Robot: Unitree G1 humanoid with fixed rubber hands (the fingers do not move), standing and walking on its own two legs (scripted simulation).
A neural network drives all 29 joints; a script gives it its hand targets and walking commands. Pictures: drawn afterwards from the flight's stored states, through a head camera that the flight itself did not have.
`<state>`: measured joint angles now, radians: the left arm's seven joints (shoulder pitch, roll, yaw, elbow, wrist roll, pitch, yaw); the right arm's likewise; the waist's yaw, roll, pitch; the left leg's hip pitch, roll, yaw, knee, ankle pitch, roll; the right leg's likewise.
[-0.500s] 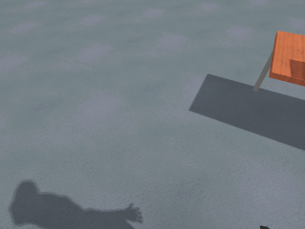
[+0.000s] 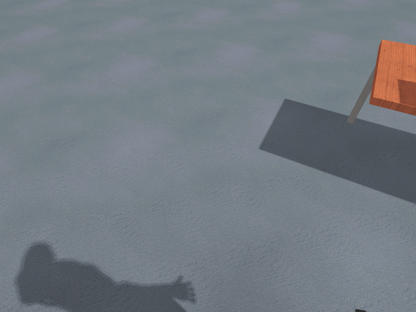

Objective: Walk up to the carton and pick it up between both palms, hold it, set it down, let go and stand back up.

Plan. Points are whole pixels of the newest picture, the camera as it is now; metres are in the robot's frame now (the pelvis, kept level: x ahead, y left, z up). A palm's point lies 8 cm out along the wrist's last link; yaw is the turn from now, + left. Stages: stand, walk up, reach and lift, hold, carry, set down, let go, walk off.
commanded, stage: stand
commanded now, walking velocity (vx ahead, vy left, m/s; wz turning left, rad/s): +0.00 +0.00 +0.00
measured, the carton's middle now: out of the picture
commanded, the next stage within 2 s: walk up in 0.14 s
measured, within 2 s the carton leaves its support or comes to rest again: neither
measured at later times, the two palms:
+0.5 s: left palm out of the picture +0.12 +0.29 -0.11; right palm out of the picture +0.05 -0.35 -0.11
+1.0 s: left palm (167, 256) +0.27 +0.11 -0.13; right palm out of the picture +0.03 -0.49 -0.09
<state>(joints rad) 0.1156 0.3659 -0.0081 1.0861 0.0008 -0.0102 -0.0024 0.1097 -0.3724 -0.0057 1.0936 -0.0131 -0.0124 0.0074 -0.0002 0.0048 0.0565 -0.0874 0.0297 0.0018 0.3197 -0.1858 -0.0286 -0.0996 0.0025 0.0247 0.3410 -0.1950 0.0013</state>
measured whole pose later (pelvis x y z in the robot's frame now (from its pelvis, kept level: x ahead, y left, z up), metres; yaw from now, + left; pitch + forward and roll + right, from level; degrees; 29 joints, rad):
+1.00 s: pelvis +0.07 -0.15 -0.03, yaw -23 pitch -4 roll -1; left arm 0.27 0.44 0.08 0.69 0.04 0.06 -0.11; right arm 0.29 -0.43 -0.05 0.81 -0.02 -0.10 -0.04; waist 0.06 -0.06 0.10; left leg -0.37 0.03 0.12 0.64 -0.21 0.04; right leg -0.28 0.11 0.09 0.69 -0.35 -0.05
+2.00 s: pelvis +0.17 -0.45 -0.03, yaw -40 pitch -5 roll +1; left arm 0.32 0.41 0.06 0.73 0.03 0.03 -0.07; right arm 0.29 -0.44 -0.06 0.79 0.01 -0.10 -0.04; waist 0.02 -0.10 0.13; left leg -0.32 0.03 0.14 0.65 -0.24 0.04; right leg -0.40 0.03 0.03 1.18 -0.46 -0.03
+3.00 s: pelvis +0.24 -0.75 -0.02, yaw -31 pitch -4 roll +0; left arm 0.26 0.44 0.06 0.79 -0.01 -0.02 -0.04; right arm 0.32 -0.44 -0.04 0.81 -0.01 -0.06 -0.01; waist -0.02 -0.05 0.10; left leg -0.20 0.04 0.00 0.56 -0.30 -0.02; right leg -0.45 -0.08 0.01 0.85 -0.35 -0.02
